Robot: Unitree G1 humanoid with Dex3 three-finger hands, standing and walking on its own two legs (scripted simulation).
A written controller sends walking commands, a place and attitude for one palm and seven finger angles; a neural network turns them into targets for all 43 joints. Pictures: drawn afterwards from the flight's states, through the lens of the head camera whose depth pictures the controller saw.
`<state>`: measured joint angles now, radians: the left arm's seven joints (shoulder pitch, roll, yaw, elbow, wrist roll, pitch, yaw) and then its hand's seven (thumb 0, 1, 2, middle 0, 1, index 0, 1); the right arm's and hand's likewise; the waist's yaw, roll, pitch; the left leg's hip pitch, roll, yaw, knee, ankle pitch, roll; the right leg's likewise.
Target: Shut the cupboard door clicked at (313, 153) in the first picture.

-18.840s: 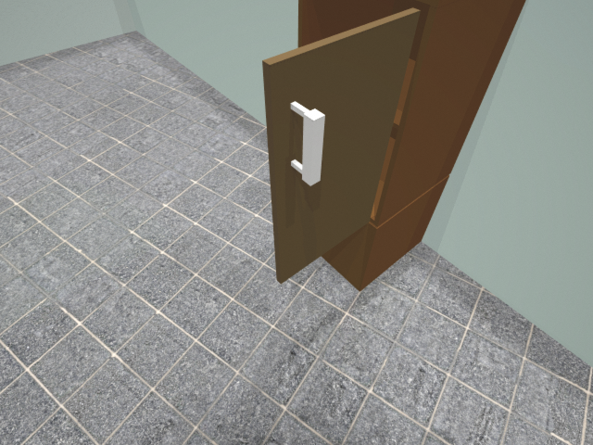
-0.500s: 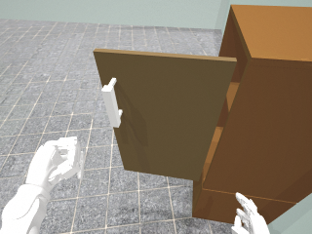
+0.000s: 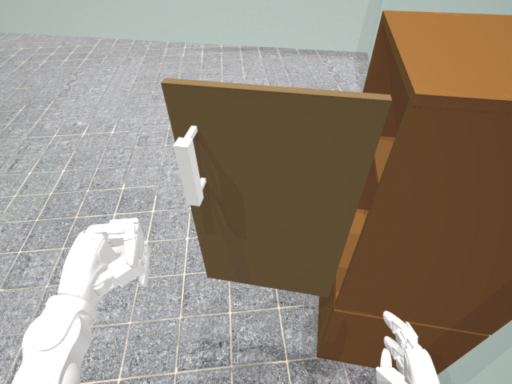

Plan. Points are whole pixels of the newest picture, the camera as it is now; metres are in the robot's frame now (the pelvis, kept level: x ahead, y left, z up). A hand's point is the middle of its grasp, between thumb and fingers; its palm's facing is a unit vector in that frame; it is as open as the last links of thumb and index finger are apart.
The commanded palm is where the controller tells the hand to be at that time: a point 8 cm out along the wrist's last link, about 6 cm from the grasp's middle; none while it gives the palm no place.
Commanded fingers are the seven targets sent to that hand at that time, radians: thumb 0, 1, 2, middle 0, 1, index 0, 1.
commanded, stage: bring the fist close to the handle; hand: left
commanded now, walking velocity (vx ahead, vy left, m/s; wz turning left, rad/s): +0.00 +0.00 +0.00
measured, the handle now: (194, 166) +0.44 +0.16 +0.12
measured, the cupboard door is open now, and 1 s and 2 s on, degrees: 90 90 80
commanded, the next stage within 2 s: push the door shut along its arc in 1.22 s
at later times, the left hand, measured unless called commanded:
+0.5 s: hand (170, 226) +0.30 +0.16 +0.12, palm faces -0.07 -1.00 -0.06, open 3.1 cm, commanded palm +0.28 +0.21 +0.12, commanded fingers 0.00 0.90 0.90 -1.30 -1.50 -1.30 -1.50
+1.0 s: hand (185, 205) +0.34 +0.15 +0.12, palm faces -0.05 -1.00 -0.05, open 3.1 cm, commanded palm +0.32 +0.19 +0.12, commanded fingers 0.00 0.90 0.90 -1.30 -1.50 -1.30 -1.50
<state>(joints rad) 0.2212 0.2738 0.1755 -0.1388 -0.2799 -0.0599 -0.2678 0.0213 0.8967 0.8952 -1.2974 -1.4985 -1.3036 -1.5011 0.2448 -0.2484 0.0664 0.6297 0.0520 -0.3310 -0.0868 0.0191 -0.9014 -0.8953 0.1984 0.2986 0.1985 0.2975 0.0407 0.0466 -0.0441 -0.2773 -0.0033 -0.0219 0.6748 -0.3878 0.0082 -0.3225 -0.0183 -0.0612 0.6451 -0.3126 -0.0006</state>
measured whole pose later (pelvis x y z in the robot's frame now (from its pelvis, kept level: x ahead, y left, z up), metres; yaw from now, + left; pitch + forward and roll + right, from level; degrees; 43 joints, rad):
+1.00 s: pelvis +0.01 -0.01 +0.00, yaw -2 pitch +2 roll +0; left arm -0.16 0.25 0.15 0.23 -0.22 -0.06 -0.18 0.02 0.90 0.90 -1.30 -1.50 -1.30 -1.50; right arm 0.24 -0.25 0.05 0.64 0.05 -0.20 -0.05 0.02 -0.90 -0.90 0.20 0.30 0.20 0.30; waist 0.00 0.04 -0.05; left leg -0.27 0.01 0.01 0.61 -0.37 0.00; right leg -0.34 -0.01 -0.03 0.61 -0.30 -0.01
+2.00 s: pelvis -0.01 +0.00 +0.00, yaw +0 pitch +4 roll +0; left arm -0.64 0.33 0.14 0.80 -0.21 -0.17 -0.32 0.01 0.96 0.98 -1.30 -1.50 -1.30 -1.50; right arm 0.29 -0.28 0.05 0.69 0.05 -0.14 -0.06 0.02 -0.90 -0.90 0.20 0.30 0.20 0.30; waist -0.04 0.02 -0.03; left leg -0.38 -0.02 -0.01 0.66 -0.36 0.01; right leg -0.44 -0.03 -0.04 0.66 -0.29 0.00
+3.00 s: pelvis +0.01 +0.00 -0.02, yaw -3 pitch +16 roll +0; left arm -1.13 0.44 0.23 1.21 -0.12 -0.18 -0.48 0.03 0.88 0.91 -1.29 -1.50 -1.30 -1.50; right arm 0.40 -0.29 0.03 0.68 -0.01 -0.09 -0.05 0.01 -0.90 -0.89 0.20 0.30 0.20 0.30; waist -0.20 0.03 -0.05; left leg -0.65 0.01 0.03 0.79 -0.42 0.02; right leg -0.72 0.00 -0.01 0.76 -0.32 0.00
